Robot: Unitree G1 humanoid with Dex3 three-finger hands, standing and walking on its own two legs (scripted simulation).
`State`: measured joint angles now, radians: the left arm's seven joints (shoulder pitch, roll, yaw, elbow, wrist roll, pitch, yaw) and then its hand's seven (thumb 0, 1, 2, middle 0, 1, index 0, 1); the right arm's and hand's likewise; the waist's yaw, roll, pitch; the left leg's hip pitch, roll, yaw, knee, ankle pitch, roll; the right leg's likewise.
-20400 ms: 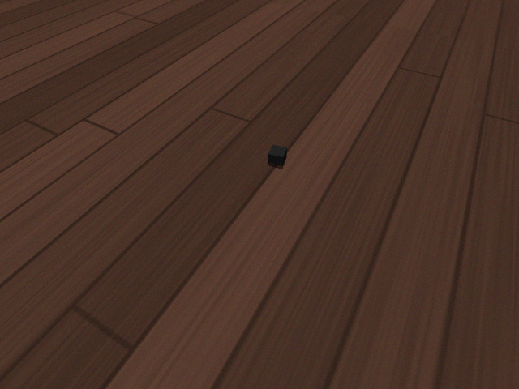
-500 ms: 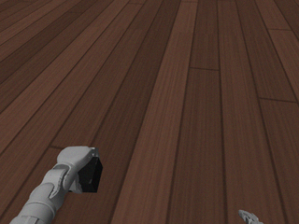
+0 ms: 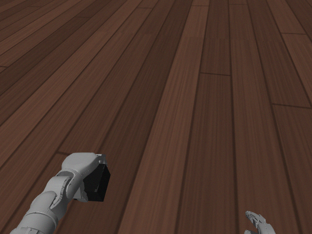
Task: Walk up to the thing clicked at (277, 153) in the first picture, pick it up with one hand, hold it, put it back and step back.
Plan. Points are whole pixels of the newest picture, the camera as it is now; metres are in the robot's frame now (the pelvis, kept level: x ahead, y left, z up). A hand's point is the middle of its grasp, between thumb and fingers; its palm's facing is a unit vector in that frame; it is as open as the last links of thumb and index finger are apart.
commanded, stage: hold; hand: left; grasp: from above
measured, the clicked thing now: (90, 181) +0.29 +0.22 -0.07
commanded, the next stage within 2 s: crouch in 0.68 s
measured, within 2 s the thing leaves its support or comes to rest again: neither
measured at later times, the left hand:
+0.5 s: hand (85, 176) +0.29 +0.22 -0.03, palm faces -0.47 -0.02 -0.88, open 11.1 cm
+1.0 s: hand (86, 175) +0.31 +0.23 -0.05, palm faces -0.47 -0.03 -0.88, open 11.1 cm
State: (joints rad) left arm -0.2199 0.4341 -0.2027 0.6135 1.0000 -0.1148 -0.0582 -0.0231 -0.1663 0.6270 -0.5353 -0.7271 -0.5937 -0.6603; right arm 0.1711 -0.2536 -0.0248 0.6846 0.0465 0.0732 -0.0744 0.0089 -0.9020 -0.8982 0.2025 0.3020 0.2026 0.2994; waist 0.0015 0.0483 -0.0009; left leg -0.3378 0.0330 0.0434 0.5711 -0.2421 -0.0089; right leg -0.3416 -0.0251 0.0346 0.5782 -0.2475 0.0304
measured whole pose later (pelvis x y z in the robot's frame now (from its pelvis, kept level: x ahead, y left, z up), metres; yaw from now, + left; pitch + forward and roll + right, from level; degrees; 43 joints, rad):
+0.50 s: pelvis +0.01 +0.00 +0.00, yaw +0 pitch +0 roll +0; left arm -0.22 0.43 -0.21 0.59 1.00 -0.13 -0.07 -0.02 -0.17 0.63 -0.54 -0.72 -0.60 -0.66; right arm 0.15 -0.25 -0.02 0.69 0.05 0.08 -0.09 0.01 -0.90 -0.90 0.20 0.30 0.20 0.30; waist 0.02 0.05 0.01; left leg -0.29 0.03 0.04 0.52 -0.24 -0.01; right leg -0.29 -0.03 0.03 0.53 -0.24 0.03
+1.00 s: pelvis +0.02 +0.00 +0.00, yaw +0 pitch +3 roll +0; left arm -0.23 0.43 -0.17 0.68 1.04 -0.16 0.01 -0.02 -0.16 0.62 -0.53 -0.74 -0.58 -0.67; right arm 0.17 -0.25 -0.04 0.69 0.04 0.12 -0.07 0.01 -0.90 -0.90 0.20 0.30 0.20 0.30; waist 0.00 0.04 0.00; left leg -0.33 0.03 0.04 0.55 -0.26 -0.01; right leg -0.33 -0.03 0.03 0.56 -0.27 0.03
